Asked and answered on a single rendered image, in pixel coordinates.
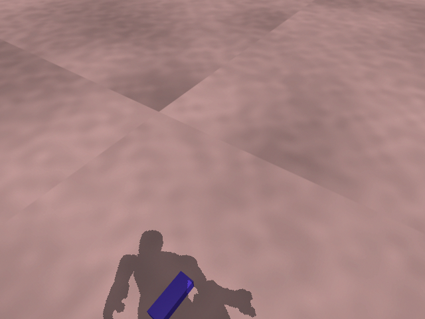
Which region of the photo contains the carton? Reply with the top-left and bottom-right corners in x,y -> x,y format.
147,271 -> 194,319

